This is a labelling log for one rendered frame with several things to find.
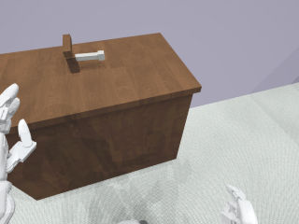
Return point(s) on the left robot forearm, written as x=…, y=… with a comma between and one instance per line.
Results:
x=7, y=203

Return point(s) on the right robot hand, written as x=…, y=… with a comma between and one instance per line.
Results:
x=243, y=212

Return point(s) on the left robot hand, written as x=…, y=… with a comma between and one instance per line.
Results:
x=9, y=104

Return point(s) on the tap lever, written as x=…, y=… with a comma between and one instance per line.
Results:
x=99, y=55

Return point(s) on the counter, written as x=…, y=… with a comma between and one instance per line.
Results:
x=95, y=120

